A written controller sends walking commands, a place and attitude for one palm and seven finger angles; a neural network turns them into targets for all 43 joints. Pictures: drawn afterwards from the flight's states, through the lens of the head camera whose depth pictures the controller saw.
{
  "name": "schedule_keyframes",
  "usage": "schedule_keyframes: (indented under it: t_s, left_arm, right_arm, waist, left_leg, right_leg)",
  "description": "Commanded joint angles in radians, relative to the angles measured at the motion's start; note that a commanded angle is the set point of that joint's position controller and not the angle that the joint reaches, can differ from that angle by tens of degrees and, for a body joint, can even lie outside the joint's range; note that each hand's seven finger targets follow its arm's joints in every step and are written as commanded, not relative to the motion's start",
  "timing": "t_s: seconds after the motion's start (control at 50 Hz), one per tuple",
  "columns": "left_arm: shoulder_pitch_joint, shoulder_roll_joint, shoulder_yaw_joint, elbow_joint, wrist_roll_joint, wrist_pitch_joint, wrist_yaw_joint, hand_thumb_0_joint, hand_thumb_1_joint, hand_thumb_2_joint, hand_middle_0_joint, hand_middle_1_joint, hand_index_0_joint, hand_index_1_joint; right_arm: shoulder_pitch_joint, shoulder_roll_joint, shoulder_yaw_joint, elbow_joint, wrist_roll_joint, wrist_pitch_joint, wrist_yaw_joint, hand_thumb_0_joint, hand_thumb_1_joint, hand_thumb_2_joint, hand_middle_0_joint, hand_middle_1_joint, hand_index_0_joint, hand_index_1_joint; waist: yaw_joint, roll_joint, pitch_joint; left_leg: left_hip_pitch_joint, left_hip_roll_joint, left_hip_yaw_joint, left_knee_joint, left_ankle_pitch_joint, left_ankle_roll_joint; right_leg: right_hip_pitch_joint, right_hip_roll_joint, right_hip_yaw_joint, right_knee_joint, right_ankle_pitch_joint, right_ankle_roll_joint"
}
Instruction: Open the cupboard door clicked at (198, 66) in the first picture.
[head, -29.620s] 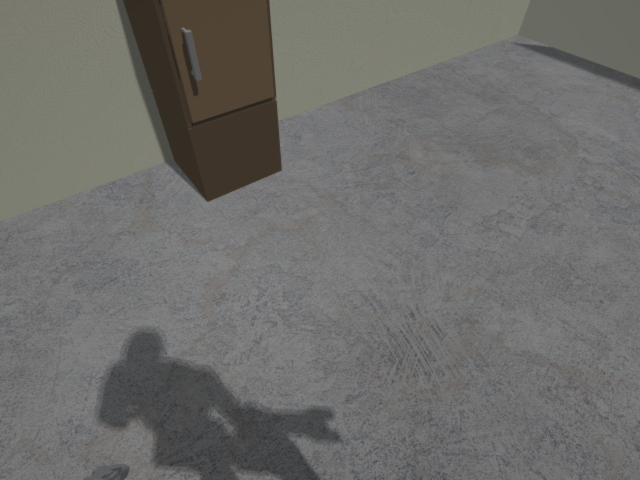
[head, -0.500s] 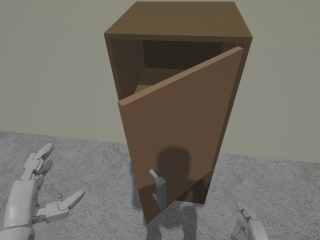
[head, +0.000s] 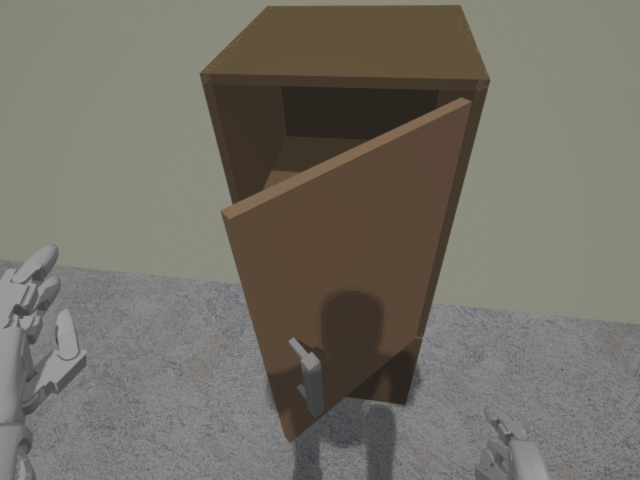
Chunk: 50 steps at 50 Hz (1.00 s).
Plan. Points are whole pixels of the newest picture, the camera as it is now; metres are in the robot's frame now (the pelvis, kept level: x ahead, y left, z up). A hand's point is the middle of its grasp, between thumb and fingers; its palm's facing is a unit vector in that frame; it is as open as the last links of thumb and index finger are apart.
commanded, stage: draw the hand back to the body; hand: left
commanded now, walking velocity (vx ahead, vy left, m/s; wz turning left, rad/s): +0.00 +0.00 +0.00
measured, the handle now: (306, 378) +0.30 +0.07 -0.09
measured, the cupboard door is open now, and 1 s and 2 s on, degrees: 48 48 48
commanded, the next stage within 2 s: step back with the hand held close in 0.12 s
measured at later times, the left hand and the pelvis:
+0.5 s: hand (85, 352) +0.19 +0.25 +0.15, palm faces +0.36 -0.79 -0.49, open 7.4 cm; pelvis -0.02 +0.00 +0.00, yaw -1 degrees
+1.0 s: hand out of the picture +0.11 +0.30 +0.15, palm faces +0.42 -0.76 -0.50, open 7.4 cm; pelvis -0.09 +0.03 -0.01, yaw +0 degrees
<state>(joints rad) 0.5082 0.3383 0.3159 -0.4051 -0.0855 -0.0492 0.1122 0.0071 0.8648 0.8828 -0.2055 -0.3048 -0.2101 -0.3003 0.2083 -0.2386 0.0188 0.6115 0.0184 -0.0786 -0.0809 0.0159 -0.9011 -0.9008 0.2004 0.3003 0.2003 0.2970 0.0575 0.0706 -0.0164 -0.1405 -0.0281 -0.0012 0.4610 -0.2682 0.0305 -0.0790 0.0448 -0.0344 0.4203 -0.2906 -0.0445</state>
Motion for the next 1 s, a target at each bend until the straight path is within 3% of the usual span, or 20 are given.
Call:
schedule_keyframes:
  t_s: [0.0,0.16,0.18,0.2,0.22,0.24,0.26,0.28,0.32,0.36,0.42,0.44,0.46,0.54,0.58,0.68,0.76,0.84,0.92,0.98]
  left_arm:
    - [-0.087,0.219,0.148,-0.229,0.002,-0.079,0.026,0.0,0.9,0.9,-0.2,-0.3,-0.2,-0.3]
    - [-0.084,0.19,0.124,-0.177,-0.001,-0.086,0.018,0.0,0.9,0.9,-0.2,-0.3,-0.2,-0.3]
    - [-0.085,0.186,0.12,-0.192,0.0,-0.089,0.017,0.0,0.9,0.9,-0.2,-0.3,-0.2,-0.3]
    - [-0.081,0.201,0.136,-0.188,0.0,-0.09,0.019,0.0,0.9,0.9,-0.2,-0.3,-0.2,-0.3]
    - [-0.181,0.216,0.133,-0.224,0.003,-0.096,0.022,0.0,0.9,0.9,-0.2,-0.3,-0.2,-0.3]
    - [-0.257,0.334,0.264,-0.227,0.019,-0.131,0.032,0.0,0.9,0.9,-0.2,-0.3,-0.2,-0.3]
    - [-0.256,0.328,0.257,-0.184,0.027,-0.146,0.029,0.0,0.9,0.9,-0.2,-0.3,-0.2,-0.3]
    - [-0.127,0.248,0.203,-0.105,0.026,-0.143,0.019,0.0,0.9,0.9,-0.2,-0.3,-0.2,-0.3]
    - [-0.043,0.195,0.15,-0.112,0.028,-0.143,0.01,0.0,0.9,0.9,-0.2,-0.3,-0.2,-0.3]
    - [-0.018,0.2,0.146,-0.166,0.027,-0.145,0.014,0.0,0.9,0.9,-0.2,-0.3,-0.2,-0.3]
    - [0.014,0.243,0.186,-0.209,0.025,-0.14,0.026,0.0,0.9,0.9,-0.2,-0.3,-0.2,-0.3]
    - [0.015,0.26,0.204,-0.218,0.024,-0.14,0.031,0.0,0.9,0.9,-0.2,-0.3,-0.2,-0.3]
    - [0.009,0.284,0.221,-0.233,0.024,-0.142,0.036,0.0,0.9,0.9,-0.2,-0.3,-0.2,-0.3]
    - [0.037,0.283,0.229,-0.243,0.02,-0.148,0.048,0.0,0.9,0.9,-0.2,-0.3,-0.2,-0.3]
    - [0.045,0.281,0.226,-0.253,0.019,-0.15,0.051,0.0,0.9,0.9,-0.2,-0.3,-0.2,-0.3]
    - [0.056,0.271,0.214,-0.267,0.025,-0.16,0.058,0.0,0.9,0.9,-0.2,-0.3,-0.2,-0.3]
    - [0.046,0.277,0.227,-0.268,0.037,-0.177,0.063,0.0,0.9,0.9,-0.2,-0.3,-0.2,-0.3]
    - [0.027,0.263,0.226,-0.263,0.05,-0.192,0.064,0.0,0.9,0.9,-0.2,-0.3,-0.2,-0.3]
    - [0.003,0.247,0.224,-0.28,0.068,-0.201,0.064,0.0,0.9,0.9,-0.2,-0.3,-0.2,-0.3]
    - [-0.018,0.246,0.243,-0.292,0.084,-0.207,0.06,0.0,0.9,0.9,-0.2,-0.3,-0.2,-0.3]
  right_arm:
    - [-0.153,-0.086,-0.026,-0.162,-0.005,-0.068,-0.01,0.0,-0.9,-0.9,0.2,0.3,0.2,0.3]
    - [-0.155,-0.092,-0.035,-0.148,-0.005,-0.069,-0.01,0.0,-0.9,-0.9,0.2,0.3,0.2,0.3]
    - [-0.157,-0.09,-0.036,-0.151,-0.005,-0.07,-0.008,0.0,-0.9,-0.9,0.2,0.3,0.2,0.3]
    - [-0.155,-0.089,-0.036,-0.146,-0.007,-0.071,-0.009,0.0,-0.9,-0.9,0.2,0.3,0.2,0.3]
    - [-0.16,-0.091,-0.034,-0.143,-0.006,-0.072,-0.009,0.0,-0.9,-0.9,0.2,0.3,0.2,0.3]
    - [-0.125,-0.115,-0.045,-0.167,0.001,-0.05,-0.011,0.0,-0.9,-0.9,0.2,0.3,0.2,0.3]
    - [-0.127,-0.105,-0.045,-0.152,-0.002,-0.036,-0.011,0.0,-0.9,-0.9,0.2,0.3,0.2,0.3]
    - [-0.132,-0.107,-0.048,-0.145,-0.009,-0.023,-0.009,0.0,-0.9,-0.9,0.2,0.3,0.2,0.3]
    - [-0.134,-0.115,-0.055,-0.161,-0.008,0.003,0.0,0.0,-0.9,-0.9,0.2,0.3,0.2,0.3]
    - [-0.144,-0.12,-0.058,-0.174,-0.006,0.019,-0.001,0.0,-0.9,-0.9,0.2,0.3,0.2,0.3]
    - [-0.147,-0.113,-0.063,-0.192,-0.003,0.043,-0.006,0.0,-0.9,-0.9,0.2,0.3,0.2,0.3]
    - [-0.146,-0.112,-0.064,-0.196,-0.003,0.05,-0.008,0.0,-0.9,-0.9,0.2,0.3,0.2,0.3]
    - [-0.151,-0.114,-0.067,-0.195,-0.003,0.055,-0.012,0.0,-0.9,-0.9,0.2,0.3,0.2,0.3]
    - [-0.143,-0.106,-0.069,-0.206,0.0,0.065,-0.016,0.0,-0.9,-0.9,0.2,0.3,0.2,0.3]
    - [-0.141,-0.109,-0.071,-0.209,0.001,0.063,-0.018,0.0,-0.9,-0.9,0.2,0.3,0.2,0.3]
    - [-0.133,-0.115,-0.071,-0.207,-0.001,0.053,-0.016,0.0,-0.9,-0.9,0.2,0.3,0.2,0.3]
    - [-0.132,-0.129,-0.073,-0.209,-0.005,0.041,-0.017,0.0,-0.9,-0.9,0.2,0.3,0.2,0.3]
    - [-0.113,-0.131,-0.07,-0.214,-0.008,0.025,-0.013,0.0,-0.9,-0.9,0.2,0.3,0.2,0.3]
    - [-0.106,-0.14,-0.069,-0.216,-0.013,0.003,-0.015,0.0,-0.9,-0.9,0.2,0.3,0.2,0.3]
    - [-0.117,-0.139,-0.073,-0.214,-0.019,-0.018,-0.017,0.0,-0.9,-0.9,0.2,0.3,0.2,0.3]
  waist:
    - [0.007,0.019,-0.039]
    - [0.001,-0.041,-0.015]
    - [-0.001,-0.015,-0.014]
    - [0.005,-0.019,-0.039]
    - [-0.005,-0.015,-0.043]
    - [-0.038,-0.069,0.037]
    - [-0.04,-0.078,0.039]
    - [-0.048,-0.093,0.008]
    - [-0.05,-0.045,-0.047]
    - [-0.047,-0.015,-0.094]
    - [-0.048,-0.052,-0.138]
    - [-0.049,-0.072,-0.139]
    - [-0.048,-0.05,-0.144]
    - [-0.053,-0.054,-0.142]
    - [-0.053,-0.026,-0.139]
    - [-0.057,-0.006,-0.108]
    - [-0.058,0.023,-0.063]
    - [-0.062,0.005,-0.031]
    - [-0.059,0.046,-0.027]
    - [-0.05,0.108,-0.034]
  left_leg:
    - [0.05,0.034,-0.012,-0.057,0.244,0.0]
    - [0.061,0.035,-0.005,-0.062,0.223,0.006]
    - [0.066,0.036,-0.002,-0.064,0.224,0.007]
    - [0.074,0.034,0.0,-0.063,0.227,0.008]
    - [0.077,0.032,-0.001,-0.062,0.227,0.009]
    - [0.028,0.051,-0.036,-0.017,0.176,0.023]
    - [0.008,0.046,-0.05,0.001,0.158,0.019]
    - [0.026,0.047,-0.043,0.006,0.187,0.017]
    - [0.039,0.055,-0.03,-0.006,0.26,0.016]
    - [0.044,0.068,-0.031,-0.021,0.348,0.016]
    - [0.042,0.081,-0.027,-0.022,0.409,0.012]
    - [0.023,0.08,-0.033,-0.025,0.412,0.008]
    - [0.01,0.082,-0.032,-0.024,0.412,0.008]
    - [-0.032,0.082,-0.034,-0.024,0.355,0.005]
    - [-0.051,0.085,-0.041,-0.029,0.348,0.005]
    - [-0.135,0.094,-0.065,-0.076,0.206,0.012]
    - [-0.277,0.109,-0.101,-0.141,-0.018,0.032]
    - [-0.399,0.117,-0.121,-0.169,-0.206,0.046]
    - [-0.539,0.161,-0.18,-0.228,-0.358,0.071]
    - [-0.676,0.226,-0.255,-0.302,-0.497,0.108]
  right_leg:
    - [-0.049,-0.051,0.025,-0.077,0.261,0.026]
    - [-0.057,-0.048,0.032,-0.103,0.244,0.032]
    - [-0.058,-0.05,0.037,-0.1,0.249,0.033]
    - [-0.05,-0.051,0.036,-0.101,0.255,0.033]
    - [-0.052,-0.051,0.04,-0.103,0.257,0.033]
    - [-0.149,-0.097,0.146,-0.161,0.303,0.042]
    - [-0.141,-0.126,0.156,-0.166,0.344,0.03]
    - [-0.135,-0.13,0.141,-0.15,0.382,0.031]
    - [-0.109,-0.12,0.111,-0.114,0.424,0.05]
    - [-0.075,-0.111,0.083,-0.08,0.457,0.056]
    - [-0.066,-0.1,0.083,-0.055,0.495,0.056]
    - [-0.057,-0.097,0.08,-0.048,0.498,0.053]
    - [-0.047,-0.104,0.079,-0.04,0.506,0.052]
    - [-0.06,-0.096,0.098,-0.039,0.458,0.051]
    - [-0.057,-0.095,0.097,-0.031,0.442,0.048]
    - [-0.061,-0.073,0.094,-0.041,0.292,0.051]
    - [-0.017,-0.051,0.089,-0.025,0.172,0.054]
    - [0.018,-0.038,0.102,-0.01,0.076,0.056]
    - [0.106,-0.003,0.087,0.101,0.054,0.061]
    - [0.215,0.043,0.069,0.263,0.108,0.07]
